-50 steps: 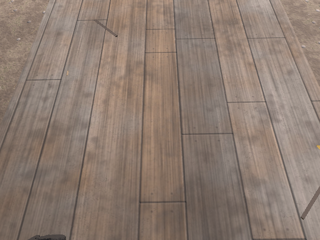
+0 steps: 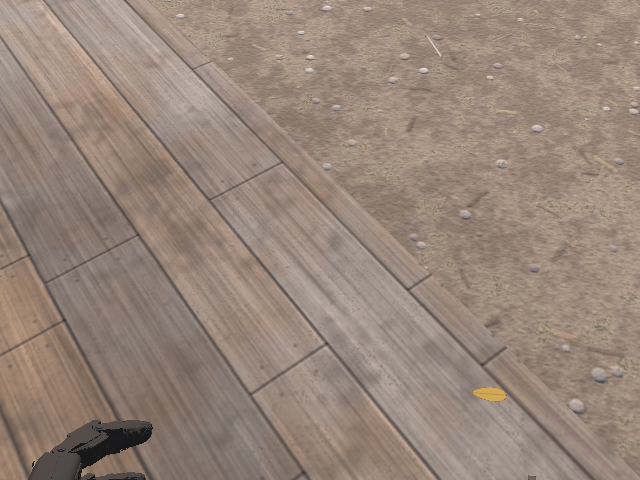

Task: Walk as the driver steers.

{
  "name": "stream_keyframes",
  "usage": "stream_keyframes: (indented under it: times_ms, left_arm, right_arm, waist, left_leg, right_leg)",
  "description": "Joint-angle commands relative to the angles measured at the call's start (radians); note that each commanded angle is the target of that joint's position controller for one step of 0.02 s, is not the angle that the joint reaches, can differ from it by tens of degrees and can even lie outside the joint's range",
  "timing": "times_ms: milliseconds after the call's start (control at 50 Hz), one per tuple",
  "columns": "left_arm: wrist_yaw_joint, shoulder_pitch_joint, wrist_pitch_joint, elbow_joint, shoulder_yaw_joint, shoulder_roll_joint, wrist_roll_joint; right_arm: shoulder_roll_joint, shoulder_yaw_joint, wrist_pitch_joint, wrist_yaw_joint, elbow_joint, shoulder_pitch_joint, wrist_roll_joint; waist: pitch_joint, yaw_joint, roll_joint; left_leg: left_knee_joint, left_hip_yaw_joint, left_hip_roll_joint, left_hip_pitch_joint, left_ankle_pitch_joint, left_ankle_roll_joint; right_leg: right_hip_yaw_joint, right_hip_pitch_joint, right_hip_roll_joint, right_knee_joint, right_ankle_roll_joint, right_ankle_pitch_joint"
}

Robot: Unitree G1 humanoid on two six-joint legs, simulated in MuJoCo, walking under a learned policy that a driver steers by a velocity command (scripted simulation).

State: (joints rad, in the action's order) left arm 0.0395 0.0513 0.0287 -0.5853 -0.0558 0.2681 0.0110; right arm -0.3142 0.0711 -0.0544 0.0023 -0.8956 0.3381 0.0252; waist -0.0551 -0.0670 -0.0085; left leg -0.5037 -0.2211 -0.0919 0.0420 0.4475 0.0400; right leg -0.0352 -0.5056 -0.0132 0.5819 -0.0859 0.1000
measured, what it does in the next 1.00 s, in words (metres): walks ahead, turning left: left foot, then right foot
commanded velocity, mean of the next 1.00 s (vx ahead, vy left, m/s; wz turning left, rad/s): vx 0.50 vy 0.00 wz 0.43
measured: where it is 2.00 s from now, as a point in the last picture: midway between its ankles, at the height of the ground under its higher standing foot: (111, 276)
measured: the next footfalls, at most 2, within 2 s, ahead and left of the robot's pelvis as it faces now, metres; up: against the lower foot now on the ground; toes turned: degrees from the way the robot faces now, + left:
left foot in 0.54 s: +0.44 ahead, +0.16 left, +0.00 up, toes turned +17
right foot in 1.00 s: +0.77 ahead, +0.07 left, +0.00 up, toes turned +35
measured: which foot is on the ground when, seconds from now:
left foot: down 0.00-0.00, up 0.02-0.52, down 0.54-1.00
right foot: down 0.00-0.54, up 0.56-0.98, down 1.00-1.00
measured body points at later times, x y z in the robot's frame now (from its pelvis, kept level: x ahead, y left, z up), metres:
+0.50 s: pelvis +0.28 +0.03 +0.00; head +0.31 +0.04 +0.45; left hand +0.25 +0.31 -0.12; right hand +0.52 -0.16 -0.10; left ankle +0.40 +0.16 -0.71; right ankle +0.12 -0.10 -0.72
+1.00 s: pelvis +0.57 +0.10 +0.00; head +0.59 +0.12 +0.45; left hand +0.65 +0.43 -0.06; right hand +0.76 -0.14 -0.10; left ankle +0.40 +0.15 -0.72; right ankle +0.74 +0.06 -0.72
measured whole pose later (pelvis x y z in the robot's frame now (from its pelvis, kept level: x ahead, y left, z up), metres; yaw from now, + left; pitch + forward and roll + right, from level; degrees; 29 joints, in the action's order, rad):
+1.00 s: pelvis +0.57 +0.10 +0.00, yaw +32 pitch +3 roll +0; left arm 0.02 0.04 0.12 -0.67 -0.05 0.28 0.00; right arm -0.31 0.08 -0.03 -0.01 -0.73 0.37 0.02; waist 0.00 -0.08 -0.02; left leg -0.55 0.22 0.10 -0.10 0.47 -0.05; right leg 0.06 -0.46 0.01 0.46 0.00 0.05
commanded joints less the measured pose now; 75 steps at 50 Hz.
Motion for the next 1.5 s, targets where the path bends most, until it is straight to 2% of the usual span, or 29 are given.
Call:
stream_keyframes:
  times_ms: [20,40,60,100,120,180,400,480,520,540,560,580,600,620,660,720,820,920,980,1000,1020,1040,1060,1080,1120,1200,1420,1460,1500]
  left_arm:
    - [-0.030,0.410,0.005,-0.025,-0.092,0.298,-0.012]
    - [-0.021,0.376,0.017,-0.021,-0.067,0.212,-0.014]
    - [-0.020,0.332,0.026,-0.036,-0.056,0.184,-0.014]
    - [-0.015,0.216,0.044,-0.051,-0.034,0.102,-0.012]
    - [-0.018,0.189,0.054,-0.052,-0.035,0.108,-0.019]
    - [-0.023,0.163,0.085,-0.082,-0.040,0.102,-0.028]
    - [-0.056,0.275,0.057,-0.186,-0.061,0.156,-0.008]
    - [-0.070,0.253,0.021,-0.188,-0.073,0.204,0.005]
    - [-0.077,0.218,0.009,-0.180,-0.070,0.216,0.012]
    - [-0.079,0.239,0.021,-0.166,-0.053,0.176,-0.008]
    - [-0.062,0.318,0.055,-0.114,-0.011,0.039,-0.026]
    - [-0.042,0.224,0.100,-0.103,-0.022,0.127,0.010]
    - [-0.033,0.140,0.119,-0.076,-0.026,0.153,0.043]
    - [-0.038,0.126,0.126,-0.074,-0.022,0.137,0.029]
    - [-0.046,0.140,0.110,-0.089,-0.036,0.153,-0.015]
    - [-0.047,0.154,0.078,-0.082,-0.029,0.118,-0.026]
    - [-0.038,-0.029,0.077,-0.036,-0.003,0.068,-0.021]
    - [-0.019,-0.083,0.096,-0.014,-0.022,0.123,-0.002]
    - [-0.024,0.082,0.112,-0.052,-0.051,0.169,-0.007]
    - [-0.032,0.223,0.116,-0.063,-0.067,0.220,-0.026]
    - [-0.032,0.320,0.104,-0.094,-0.086,0.308,-0.041]
    - [-0.026,0.325,0.097,-0.101,-0.075,0.237,-0.013]
    - [-0.031,0.276,0.091,-0.084,-0.054,0.160,-0.009]
    - [-0.034,0.227,0.082,-0.081,-0.043,0.137,-0.017]
    - [-0.038,0.179,0.078,-0.094,-0.027,0.100,-0.027]
    - [-0.039,0.182,0.090,-0.130,-0.038,0.125,-0.015]
    - [-0.045,0.250,0.051,-0.210,-0.061,0.218,0.010]
    - [-0.051,0.244,0.039,-0.211,-0.071,0.250,0.020]
    - [-0.059,0.227,0.027,-0.206,-0.070,0.254,0.028]
  right_arm:
    - [-0.032,-0.029,-0.038,0.012,0.080,0.056,-0.007]
    - [-0.146,0.005,-0.050,0.020,0.089,-0.044,0.031]
    - [-0.140,0.005,-0.054,0.022,0.120,-0.113,0.045]
    - [-0.115,0.009,-0.036,0.010,0.101,-0.123,0.006]
    - [-0.100,0.009,-0.020,0.010,0.087,-0.061,0.009]
    - [-0.062,0.008,0.012,0.003,0.071,-0.047,0.011]
    - [-0.001,-0.019,0.001,0.053,0.193,-0.330,-0.006]
    - [-0.047,0.004,0.007,0.070,0.227,-0.279,-0.001]
    - [-0.134,0.053,0.012,0.055,0.179,-0.033,0.003]
    - [-0.222,0.084,0.025,0.032,0.156,0.098,0.002]
    - [-0.300,0.094,0.018,0.027,0.187,0.038,0.006]
    - [-0.216,0.067,0.009,0.032,0.200,0.068,-0.005]
    - [-0.159,0.054,-0.002,0.031,0.197,0.042,-0.010]
    - [-0.130,0.045,-0.011,0.033,0.202,-0.022,-0.006]
    - [-0.078,0.026,-0.015,0.024,0.233,-0.113,-0.017]
    - [-0.112,0.035,-0.017,0.009,0.242,-0.113,-0.015]
    - [-0.144,0.047,-0.001,-0.014,0.228,-0.055,-0.002]
    - [-0.133,0.046,0.015,-0.020,0.210,0.009,0.003]
    - [-0.098,0.036,0.017,-0.019,0.228,-0.023,-0.005]
    - [-0.039,0.013,0.013,-0.015,0.247,-0.024,-0.017]
    - [0.032,-0.008,0.002,-0.015,0.277,0.121,0.003]
    - [-0.067,0.004,0.001,-0.017,0.259,0.132,0.022]
    - [-0.136,0.022,0.007,-0.018,0.262,0.025,0.016]
    - [-0.137,0.026,0.012,-0.019,0.277,-0.042,0.002]
    - [-0.108,0.030,0.017,-0.009,0.297,-0.082,-0.006]
    - [-0.041,0.015,0.036,0.001,0.321,-0.097,0.001]
    - [-0.021,0.001,0.022,0.054,0.394,-0.337,0.001]
    - [-0.056,0.019,0.027,0.057,0.397,-0.296,-0.006]
    - [-0.133,0.066,0.036,0.045,0.338,-0.050,-0.005]
  waist:
    - [0.482,0.172,-0.236]
    - [0.399,0.216,-0.098]
    - [0.242,0.190,-0.098]
    - [0.107,0.111,-0.048]
    - [0.108,0.074,-0.109]
    - [0.060,0.046,-0.058]
    - [-0.055,0.145,-0.016]
    - [0.030,0.080,-0.078]
    - [0.166,-0.066,-0.071]
    - [0.255,-0.110,0.049]
    - [0.351,0.016,0.294]
    - [0.439,-0.062,0.147]
    - [0.300,-0.065,0.100]
    - [0.185,-0.008,0.001]
    - [0.111,0.058,0.015]
    - [0.086,0.085,0.024]
    - [0.062,0.014,0.080]
    - [0.069,0.003,0.115]
    - [0.129,0.102,0.137]
    - [0.257,0.164,0.050]
    - [0.384,0.108,-0.261]
    - [0.358,0.125,-0.258]
    - [0.223,0.157,-0.147]
    - [0.145,0.148,-0.083]
    - [0.064,0.108,-0.090]
    - [0.037,0.088,-0.088]
    - [-0.024,0.148,-0.054]
    - [0.021,0.103,-0.086]
    - [0.155,-0.043,-0.072]
  left_leg:
    - [-0.813,0.207,0.103,-0.669,0.149,-0.051]
    - [-0.871,0.329,0.058,-0.751,0.122,-0.060]
    - [-0.834,0.308,0.017,-0.790,0.052,-0.069]
    - [-0.696,0.303,-0.055,-0.720,-0.100,-0.067]
    - [-0.690,0.313,-0.066,-0.650,-0.155,-0.052]
    - [-0.644,0.325,-0.064,-0.649,-0.237,-0.024]
    - [-0.152,0.214,-0.009,-0.778,-0.491,-0.066]
    - [-0.135,0.110,0.089,-0.633,-0.296,-0.137]
    - [-0.064,0.100,0.167,-0.280,-0.313,-0.203]
    - [-0.034,0.327,0.040,0.015,-0.331,-0.262]
    - [0.096,0.943,-0.218,0.336,-0.204,-0.492]
    - [0.209,1.054,-0.244,0.382,-0.111,-0.486]
    - [0.213,0.892,-0.211,0.285,-0.145,-0.430]
    - [0.212,0.766,-0.164,0.115,-0.255,-0.388]
    - [0.239,0.627,-0.101,-0.104,-0.449,-0.358]
    - [0.275,0.546,-0.071,-0.240,-0.585,-0.359]
    - [0.253,0.445,0.025,-0.334,-0.474,-0.272]
    - [0.146,0.590,-0.031,-0.217,-0.339,-0.237]
    - [-0.022,0.606,0.008,-0.226,-0.404,-0.184]
    - [-0.278,0.532,0.067,-0.325,-0.315,-0.145]
    - [-0.621,0.395,0.213,-0.671,0.120,-0.074]
    - [-0.779,0.402,0.133,-0.830,0.138,-0.059]
    - [-0.824,0.396,0.093,-0.866,0.041,-0.053]
    - [-0.810,0.361,0.060,-0.842,-0.034,-0.049]
    - [-0.730,0.357,0.009,-0.775,-0.115,-0.048]
    - [-0.611,0.322,-0.019,-0.765,-0.166,-0.033]
    - [-0.148,0.189,0.021,-0.697,-0.394,-0.085]
    - [-0.128,0.135,0.082,-0.592,-0.290,-0.127]
    - [-0.049,0.104,0.164,-0.248,-0.319,-0.193]
  right_leg:
    - [0.762,0.930,-0.418,-0.203,-0.299,0.071]
    - [0.667,0.842,-0.390,-0.241,-0.247,0.097]
    - [0.486,0.698,-0.347,-0.253,-0.202,0.052]
    - [0.287,0.479,-0.245,-0.322,-0.126,-0.017]
    - [0.246,0.408,-0.255,-0.364,-0.135,-0.037]
    - [0.129,0.336,-0.238,-0.442,-0.133,-0.092]
    - [-0.131,0.566,-0.258,-0.426,-0.071,-0.262]
    - [-0.175,0.657,-0.272,-0.211,-0.031,-0.797]
    - [-0.204,0.549,-0.224,0.138,0.017,-0.860]
    - [-0.203,0.304,-0.172,0.445,0.065,-0.484]
    - [-0.072,-0.150,0.079,0.836,0.142,0.446]
    - [0.156,-0.264,0.051,0.895,0.110,0.461]
    - [0.154,-0.316,-0.002,0.848,0.081,0.389]
    - [0.144,-0.287,-0.049,0.730,0.072,0.318]
    - [0.137,-0.154,-0.094,0.597,0.086,0.255]
    - [0.103,-0.098,-0.093,0.452,0.131,0.205]
    - [0.068,0.003,-0.015,0.061,0.164,-0.141]
    - [0.114,0.049,0.014,-0.084,0.133,-0.113]
    - [0.102,0.281,-0.001,-0.144,0.063,-0.049]
    - [0.243,0.518,-0.153,-0.129,-0.001,0.015]
    - [0.700,0.848,-0.389,-0.205,-0.172,0.189]
    - [0.874,0.845,-0.430,-0.268,-0.193,0.462]
    - [0.710,0.732,-0.376,-0.288,-0.142,0.479]
    - [0.558,0.611,-0.328,-0.293,-0.105,0.346]
    - [0.371,0.449,-0.256,-0.336,-0.081,0.141]
    - [0.205,0.390,-0.250,-0.412,-0.106,-0.011]
    - [-0.091,0.549,-0.263,-0.378,-0.044,-0.281]
    - [-0.132,0.591,-0.265,-0.253,-0.024,-0.615]
    - [-0.183,0.509,-0.227,0.082,0.015,-0.775]
Keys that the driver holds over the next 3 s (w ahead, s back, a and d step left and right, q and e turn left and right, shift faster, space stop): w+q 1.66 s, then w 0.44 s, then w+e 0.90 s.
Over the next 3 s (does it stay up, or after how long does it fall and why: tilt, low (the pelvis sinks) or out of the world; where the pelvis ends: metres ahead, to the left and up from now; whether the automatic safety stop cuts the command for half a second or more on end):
stays up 1.28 0.90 0.00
